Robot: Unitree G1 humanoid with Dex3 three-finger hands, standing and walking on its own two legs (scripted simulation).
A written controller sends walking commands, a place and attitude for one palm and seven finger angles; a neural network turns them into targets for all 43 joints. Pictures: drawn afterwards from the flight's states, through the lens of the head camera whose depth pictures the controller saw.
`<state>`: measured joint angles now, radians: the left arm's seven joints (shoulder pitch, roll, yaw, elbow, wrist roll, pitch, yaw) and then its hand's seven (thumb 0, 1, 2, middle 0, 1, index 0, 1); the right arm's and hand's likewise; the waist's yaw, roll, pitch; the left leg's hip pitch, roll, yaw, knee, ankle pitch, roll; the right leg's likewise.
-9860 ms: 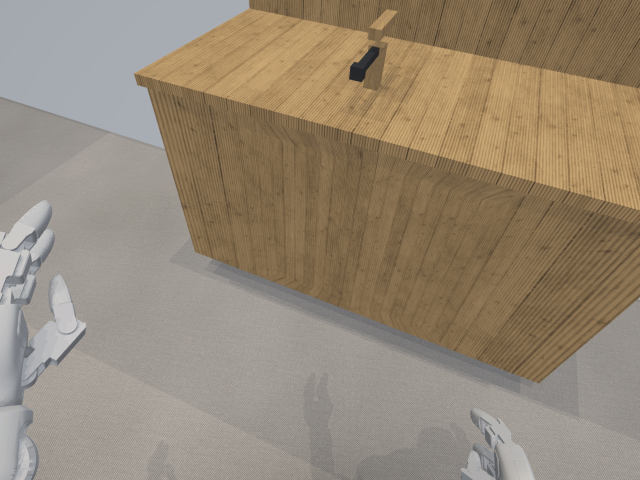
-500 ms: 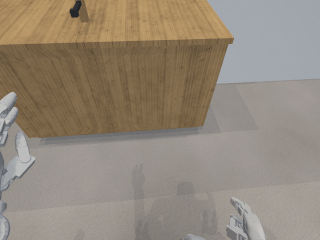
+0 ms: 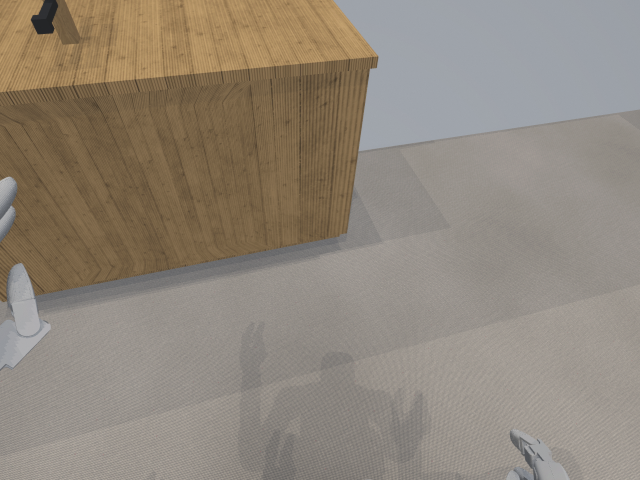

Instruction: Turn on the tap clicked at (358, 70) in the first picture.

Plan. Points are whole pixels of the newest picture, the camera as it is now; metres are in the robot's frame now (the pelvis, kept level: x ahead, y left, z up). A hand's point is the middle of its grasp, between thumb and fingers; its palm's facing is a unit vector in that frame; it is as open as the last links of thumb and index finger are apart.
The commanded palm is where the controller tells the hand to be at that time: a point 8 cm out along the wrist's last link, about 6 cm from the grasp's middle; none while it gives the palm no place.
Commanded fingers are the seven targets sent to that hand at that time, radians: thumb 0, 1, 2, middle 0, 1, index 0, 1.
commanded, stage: take the last steps up to it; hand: left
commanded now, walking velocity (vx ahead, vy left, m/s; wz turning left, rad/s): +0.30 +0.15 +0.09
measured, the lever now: (42, 24) +0.91 +0.60 +0.13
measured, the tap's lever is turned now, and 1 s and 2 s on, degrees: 0 0 0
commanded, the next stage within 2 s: none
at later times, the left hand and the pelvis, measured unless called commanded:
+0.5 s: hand (48, 293) +0.24 +0.25 +0.18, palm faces +0.40 -0.76 -0.50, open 7.4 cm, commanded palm +0.19 +0.29 +0.18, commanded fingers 0.00 0.90 0.90 -0.20 -0.30 -0.20 -0.30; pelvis +0.04 +0.00 +0.01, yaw +3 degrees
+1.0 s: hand (54, 197) +0.36 +0.30 +0.18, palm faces +0.43 -0.74 -0.51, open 7.4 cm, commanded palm +0.30 +0.34 +0.18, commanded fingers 0.00 0.90 0.90 -0.20 -0.30 -0.20 -0.30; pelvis +0.15 +0.05 +0.00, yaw +3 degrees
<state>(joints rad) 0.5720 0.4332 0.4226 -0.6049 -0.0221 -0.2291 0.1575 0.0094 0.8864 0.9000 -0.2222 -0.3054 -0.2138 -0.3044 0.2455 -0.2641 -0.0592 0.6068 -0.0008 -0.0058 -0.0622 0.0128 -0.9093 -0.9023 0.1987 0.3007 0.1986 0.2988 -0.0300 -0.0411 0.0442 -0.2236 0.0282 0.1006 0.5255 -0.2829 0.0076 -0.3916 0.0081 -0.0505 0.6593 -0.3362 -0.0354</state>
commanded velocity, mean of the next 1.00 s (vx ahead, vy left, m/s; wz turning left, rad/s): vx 0.30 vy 0.15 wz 0.04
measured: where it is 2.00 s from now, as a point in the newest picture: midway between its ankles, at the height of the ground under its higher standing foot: (248, 424)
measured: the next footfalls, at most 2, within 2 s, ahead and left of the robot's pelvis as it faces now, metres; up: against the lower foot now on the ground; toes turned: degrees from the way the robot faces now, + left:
right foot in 0.20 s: +0.07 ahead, -0.12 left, +0.00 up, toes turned -7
left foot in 0.58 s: +0.13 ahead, +0.17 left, +0.00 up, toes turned +12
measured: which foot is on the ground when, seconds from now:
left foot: down 0.00-0.20, up 0.22-0.56, down 0.58-0.90, up 0.92-1.00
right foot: up 0.00-0.18, down 0.20-0.58, up 0.60-0.86, down 0.88-1.00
